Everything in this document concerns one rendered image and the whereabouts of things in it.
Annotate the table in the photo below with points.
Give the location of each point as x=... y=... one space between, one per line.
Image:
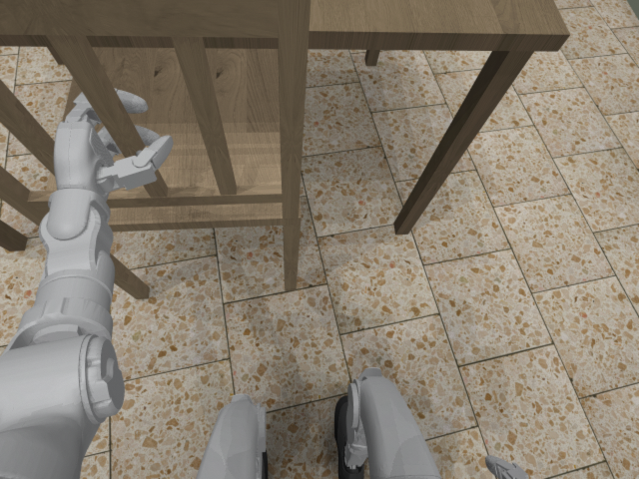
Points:
x=511 y=29

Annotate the right robot thigh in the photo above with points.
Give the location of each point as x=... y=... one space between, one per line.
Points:
x=395 y=445

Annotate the left robot forearm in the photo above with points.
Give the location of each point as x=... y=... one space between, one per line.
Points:
x=76 y=287

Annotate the chair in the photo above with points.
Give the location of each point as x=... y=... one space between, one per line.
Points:
x=236 y=116

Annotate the robot right hand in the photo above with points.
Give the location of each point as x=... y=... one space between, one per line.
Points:
x=503 y=469

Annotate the robot left hand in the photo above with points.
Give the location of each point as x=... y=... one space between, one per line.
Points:
x=79 y=152

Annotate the robot right shin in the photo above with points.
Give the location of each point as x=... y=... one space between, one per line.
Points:
x=355 y=449

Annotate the robot left upper arm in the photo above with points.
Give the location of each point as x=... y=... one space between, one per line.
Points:
x=53 y=398

